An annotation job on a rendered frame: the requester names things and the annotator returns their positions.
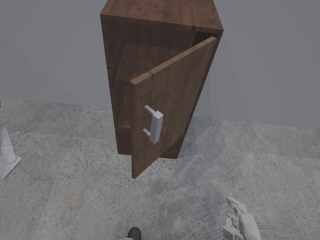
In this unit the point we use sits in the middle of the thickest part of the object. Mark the right robot hand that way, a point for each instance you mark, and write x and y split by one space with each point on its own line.
244 228

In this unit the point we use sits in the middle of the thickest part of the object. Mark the handle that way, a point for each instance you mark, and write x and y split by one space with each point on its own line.
156 125

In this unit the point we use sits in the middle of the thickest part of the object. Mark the left robot hand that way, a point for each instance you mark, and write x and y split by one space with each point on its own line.
9 160

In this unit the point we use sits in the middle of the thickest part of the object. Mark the robot left foot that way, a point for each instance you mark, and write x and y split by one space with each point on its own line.
134 233

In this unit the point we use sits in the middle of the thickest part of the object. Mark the cupboard door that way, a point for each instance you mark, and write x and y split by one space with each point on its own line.
170 88

